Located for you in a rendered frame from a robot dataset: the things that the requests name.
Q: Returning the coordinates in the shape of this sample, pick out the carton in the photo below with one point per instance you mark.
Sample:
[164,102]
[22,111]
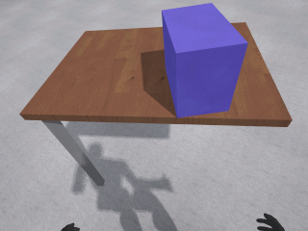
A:
[204,55]

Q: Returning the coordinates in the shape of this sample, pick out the table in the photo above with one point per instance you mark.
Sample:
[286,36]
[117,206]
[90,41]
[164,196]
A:
[120,76]

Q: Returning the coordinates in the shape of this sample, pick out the right robot hand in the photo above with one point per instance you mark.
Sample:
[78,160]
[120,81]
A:
[271,221]

